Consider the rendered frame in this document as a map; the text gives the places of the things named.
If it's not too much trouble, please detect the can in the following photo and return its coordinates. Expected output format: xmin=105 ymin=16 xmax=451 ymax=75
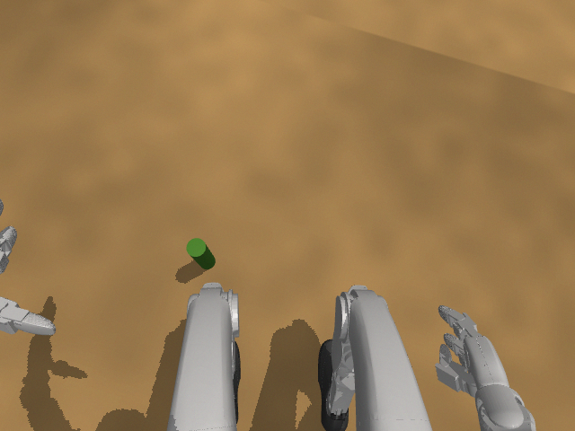
xmin=186 ymin=238 xmax=216 ymax=269

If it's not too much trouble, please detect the right robot hand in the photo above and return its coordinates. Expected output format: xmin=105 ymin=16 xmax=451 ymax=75
xmin=435 ymin=305 xmax=509 ymax=398

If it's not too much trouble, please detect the right robot foot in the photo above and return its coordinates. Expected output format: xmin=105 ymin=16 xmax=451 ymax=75
xmin=318 ymin=339 xmax=349 ymax=431

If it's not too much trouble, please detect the right robot arm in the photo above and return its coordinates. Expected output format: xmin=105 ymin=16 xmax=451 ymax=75
xmin=475 ymin=384 xmax=536 ymax=431

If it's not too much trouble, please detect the left robot hand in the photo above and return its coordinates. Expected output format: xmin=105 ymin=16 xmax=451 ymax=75
xmin=0 ymin=198 xmax=56 ymax=335

